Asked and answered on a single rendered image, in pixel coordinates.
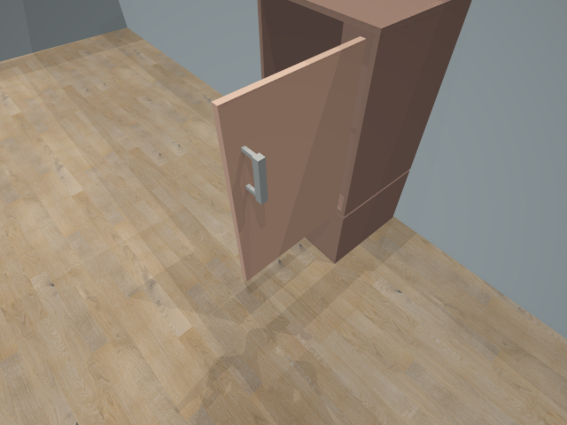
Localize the cupboard door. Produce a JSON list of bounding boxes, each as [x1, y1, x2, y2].
[[211, 36, 366, 281]]

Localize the handle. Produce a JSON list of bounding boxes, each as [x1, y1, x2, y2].
[[241, 146, 268, 205]]

